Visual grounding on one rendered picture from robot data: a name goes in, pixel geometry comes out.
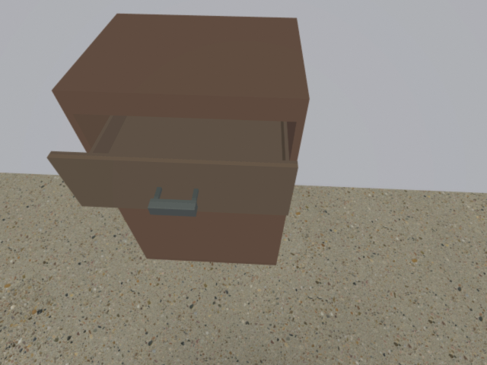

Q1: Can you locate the drawer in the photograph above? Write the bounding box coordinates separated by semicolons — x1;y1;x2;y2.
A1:
47;116;298;215

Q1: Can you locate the handle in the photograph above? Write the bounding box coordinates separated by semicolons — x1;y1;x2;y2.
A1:
148;187;199;217

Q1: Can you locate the cabinet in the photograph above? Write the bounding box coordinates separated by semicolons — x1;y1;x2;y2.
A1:
52;14;310;265

